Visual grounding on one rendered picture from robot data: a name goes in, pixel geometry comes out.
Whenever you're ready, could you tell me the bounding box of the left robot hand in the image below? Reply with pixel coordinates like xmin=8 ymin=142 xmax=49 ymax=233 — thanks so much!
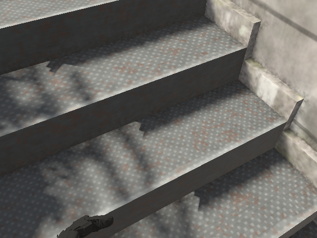
xmin=56 ymin=215 xmax=114 ymax=238

